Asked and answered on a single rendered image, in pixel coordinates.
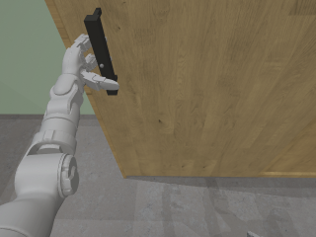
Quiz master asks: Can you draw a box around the robot left forearm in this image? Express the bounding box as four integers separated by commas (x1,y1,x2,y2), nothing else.
14,73,85,195

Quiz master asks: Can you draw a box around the robot left hand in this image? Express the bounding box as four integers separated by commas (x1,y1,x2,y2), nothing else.
61,34,119,91

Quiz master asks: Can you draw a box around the left robot upper arm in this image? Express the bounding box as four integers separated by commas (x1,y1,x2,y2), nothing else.
0,153,79,237

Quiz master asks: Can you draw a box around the wardrobe door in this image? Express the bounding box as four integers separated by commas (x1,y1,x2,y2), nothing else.
262,117,316,173
54,0,316,178

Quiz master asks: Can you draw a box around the handle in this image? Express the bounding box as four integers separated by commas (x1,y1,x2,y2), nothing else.
84,7,118,96

